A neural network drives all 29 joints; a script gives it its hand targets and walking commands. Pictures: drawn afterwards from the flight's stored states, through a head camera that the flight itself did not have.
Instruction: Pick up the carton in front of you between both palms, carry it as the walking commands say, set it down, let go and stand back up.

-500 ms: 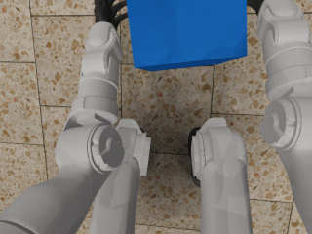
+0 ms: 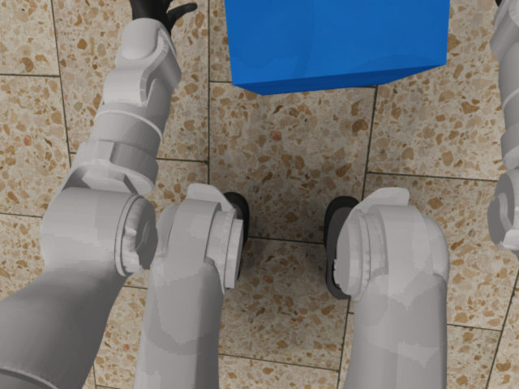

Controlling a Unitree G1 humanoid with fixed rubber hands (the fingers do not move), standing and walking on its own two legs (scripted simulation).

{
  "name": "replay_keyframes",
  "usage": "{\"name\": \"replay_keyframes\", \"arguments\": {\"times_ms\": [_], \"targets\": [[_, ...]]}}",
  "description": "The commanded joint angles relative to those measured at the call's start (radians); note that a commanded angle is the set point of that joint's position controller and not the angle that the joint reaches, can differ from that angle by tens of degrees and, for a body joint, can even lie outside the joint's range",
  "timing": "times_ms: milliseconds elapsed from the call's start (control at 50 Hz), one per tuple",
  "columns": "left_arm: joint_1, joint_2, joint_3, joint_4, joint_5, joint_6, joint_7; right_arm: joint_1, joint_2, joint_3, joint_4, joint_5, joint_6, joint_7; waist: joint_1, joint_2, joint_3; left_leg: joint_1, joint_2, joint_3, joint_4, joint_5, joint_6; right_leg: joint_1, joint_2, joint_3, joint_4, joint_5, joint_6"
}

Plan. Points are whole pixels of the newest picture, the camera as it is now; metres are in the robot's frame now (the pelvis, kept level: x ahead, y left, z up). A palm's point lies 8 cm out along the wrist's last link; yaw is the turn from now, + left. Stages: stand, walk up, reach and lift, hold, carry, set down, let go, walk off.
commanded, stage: set down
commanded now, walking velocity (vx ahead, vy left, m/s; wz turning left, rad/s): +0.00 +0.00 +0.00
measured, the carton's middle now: (323, 4) +0.55 -0.07 -0.24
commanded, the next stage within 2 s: let go in 0.98 s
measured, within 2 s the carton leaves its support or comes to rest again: neither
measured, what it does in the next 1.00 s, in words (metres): rises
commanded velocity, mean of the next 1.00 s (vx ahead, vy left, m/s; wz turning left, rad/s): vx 0.00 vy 0.00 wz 0.00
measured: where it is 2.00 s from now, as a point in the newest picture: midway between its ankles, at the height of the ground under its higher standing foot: (283, 260)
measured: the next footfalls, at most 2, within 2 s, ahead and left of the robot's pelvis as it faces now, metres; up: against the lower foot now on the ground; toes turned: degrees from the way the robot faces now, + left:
none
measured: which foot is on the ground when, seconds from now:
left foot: down 0.00-1.00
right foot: down 0.00-1.00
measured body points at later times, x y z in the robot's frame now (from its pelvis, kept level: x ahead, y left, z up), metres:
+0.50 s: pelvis +0.01 +0.00 +0.12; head +0.34 -0.06 +0.41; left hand +0.54 +0.12 +0.00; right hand +0.56 -0.27 -0.01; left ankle +0.12 +0.12 -0.33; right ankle +0.11 -0.11 -0.33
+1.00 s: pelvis +0.03 -0.01 +0.25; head +0.34 -0.06 +0.58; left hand +0.53 +0.12 +0.15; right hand +0.56 -0.28 +0.15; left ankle +0.12 +0.12 -0.33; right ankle +0.11 -0.11 -0.33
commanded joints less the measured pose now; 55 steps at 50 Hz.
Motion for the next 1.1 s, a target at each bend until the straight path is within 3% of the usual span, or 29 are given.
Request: {"name": "replay_keyframes", "arguments": {"times_ms": [0,120,220,320,560,980,1080], "targets": [[-0.171,0.033,0.002,-0.17,-0.005,0.002,0.029,-0.308,-0.132,-0.003,-0.139,0.013,0.006,0.015,-0.019,-0.213,-1.401,0.497,0.027,0.108,-0.162,0.281,0.006,0.857,-0.033,0.005,-0.235,0.395,0.011],[-0.122,0.031,0.073,-0.338,0.092,0.065,0.07,-0.245,-0.119,-0.075,-0.204,-0.051,0.072,0.019,-0.004,-0.206,-1.475,0.538,0.004,0.126,-0.28,0.233,0.02,0.905,-0.003,-0.026,-0.339,0.361,0.008],[-0.064,-0.03,0.126,-0.301,0.162,0.078,0.057,-0.181,-0.063,-0.116,-0.149,-0.099,0.08,0.036,0.011,-0.169,-1.282,0.487,0.005,0.114,-0.37,0.21,0.015,0.76,0.009,-0.025,-0.435,0.301,0.011],[-0.032,-0.065,0.139,-0.291,0.182,0.076,0.039,-0.156,-0.048,-0.146,-0.155,-0.133,0.072,0.05,0.01,-0.175,-1.292,0.519,0.004,0.104,-0.449,0.246,0.009,0.774,0.018,-0.032,-0.512,0.336,0.016],[0.044,-0.055,0.131,-0.443,0.176,0.116,0.036,-0.129,-0.065,-0.174,-0.294,-0.161,0.117,0.068,0.014,-0.233,-1.52,0.652,0.0,0.113,-0.657,0.319,0.004,1.095,0.037,-0.044,-0.71,0.461,0.03],[0.225,-0.125,0.178,-0.463,0.271,0.108,-0.025,0.031,0.024,-0.27,-0.258,-0.26,0.095,0.107,0.03,-0.204,-1.374,0.892,0.028,0.076,-1.081,0.409,-0.01,1.367,0.038,-0.011,-1.116,0.587,0.031],[0.368,-0.12,0.169,-0.472,0.322,0.088,-0.06,0.186,0.083,-0.306,-0.3,-0.318,0.088,0.079,0.016,-0.196,-1.442,0.972,0.028,0.073,-1.16,0.471,-0.003,1.544,0.039,0.004,-1.196,0.723,0.032]]}}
